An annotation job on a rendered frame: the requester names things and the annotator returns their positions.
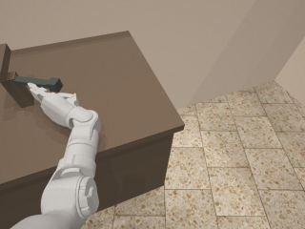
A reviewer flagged tap lever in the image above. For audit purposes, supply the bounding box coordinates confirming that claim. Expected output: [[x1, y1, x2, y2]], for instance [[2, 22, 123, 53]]
[[12, 75, 63, 93]]

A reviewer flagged robot left upper arm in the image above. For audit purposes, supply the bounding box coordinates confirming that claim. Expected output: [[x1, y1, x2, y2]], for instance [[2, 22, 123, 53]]
[[10, 175, 99, 229]]

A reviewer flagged left robot forearm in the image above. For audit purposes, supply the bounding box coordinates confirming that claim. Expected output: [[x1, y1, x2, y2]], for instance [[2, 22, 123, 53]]
[[40, 106, 101, 214]]

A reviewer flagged counter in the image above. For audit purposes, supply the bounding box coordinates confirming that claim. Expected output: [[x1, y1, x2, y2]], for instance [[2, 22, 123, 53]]
[[0, 31, 185, 229]]

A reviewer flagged left robot hand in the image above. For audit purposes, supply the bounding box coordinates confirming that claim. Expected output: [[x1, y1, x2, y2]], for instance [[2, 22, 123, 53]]
[[28, 83, 79, 127]]

